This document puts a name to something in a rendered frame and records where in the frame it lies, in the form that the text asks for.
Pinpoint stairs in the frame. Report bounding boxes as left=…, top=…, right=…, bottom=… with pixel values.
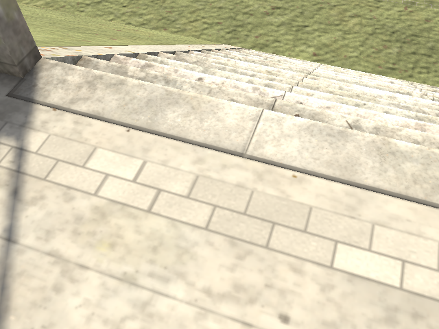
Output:
left=76, top=48, right=439, bottom=149

